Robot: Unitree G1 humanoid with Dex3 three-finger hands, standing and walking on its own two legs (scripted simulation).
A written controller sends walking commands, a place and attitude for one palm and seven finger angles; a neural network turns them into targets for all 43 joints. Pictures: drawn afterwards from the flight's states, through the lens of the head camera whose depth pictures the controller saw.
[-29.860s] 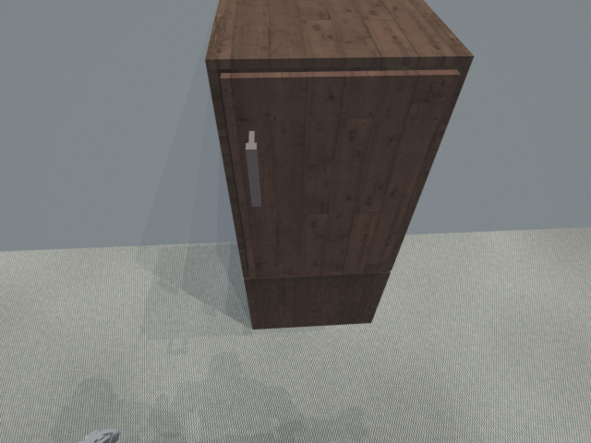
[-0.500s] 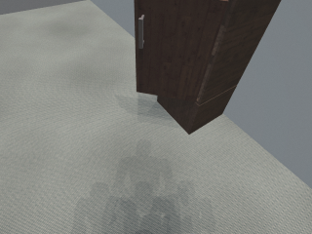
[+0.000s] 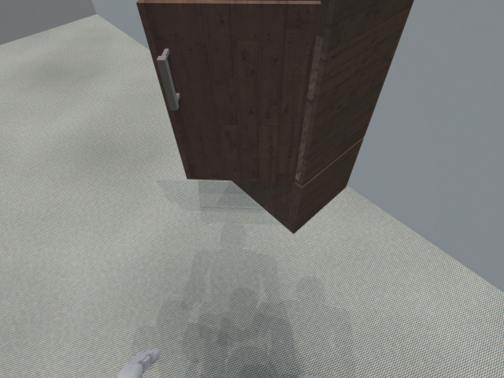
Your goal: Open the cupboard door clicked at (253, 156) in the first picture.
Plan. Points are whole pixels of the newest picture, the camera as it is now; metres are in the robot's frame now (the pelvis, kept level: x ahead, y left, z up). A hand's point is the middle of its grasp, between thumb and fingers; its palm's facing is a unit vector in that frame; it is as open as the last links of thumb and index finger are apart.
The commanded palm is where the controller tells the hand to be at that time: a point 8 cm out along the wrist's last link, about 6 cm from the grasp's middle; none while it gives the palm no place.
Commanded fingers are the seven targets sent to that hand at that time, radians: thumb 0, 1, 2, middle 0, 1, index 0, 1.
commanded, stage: take the last steps up to it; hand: left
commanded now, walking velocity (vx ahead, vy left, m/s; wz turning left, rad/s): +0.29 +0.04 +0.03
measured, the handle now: (170, 80) +0.77 +0.21 +0.04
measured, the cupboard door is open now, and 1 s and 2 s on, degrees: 44 44 44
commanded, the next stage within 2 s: come to a stop and stand still in 0.36 s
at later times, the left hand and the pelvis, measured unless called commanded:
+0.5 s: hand (137, 377) +0.15 +0.22 -0.17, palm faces +0.06 -0.99 -0.14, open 7.3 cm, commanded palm none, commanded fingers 0.00 0.90 0.90 -0.20 -0.30 -0.20 -0.30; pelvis +0.16 +0.05 +0.01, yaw -1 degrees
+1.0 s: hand (152, 303) +0.28 +0.22 -0.17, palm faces +0.03 -0.98 -0.19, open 7.3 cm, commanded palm none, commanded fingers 0.00 0.90 0.90 -0.20 -0.30 -0.20 -0.30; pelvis +0.20 +0.04 +0.01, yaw +0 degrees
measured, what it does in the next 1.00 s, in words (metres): walks ahead: left foot, then right foot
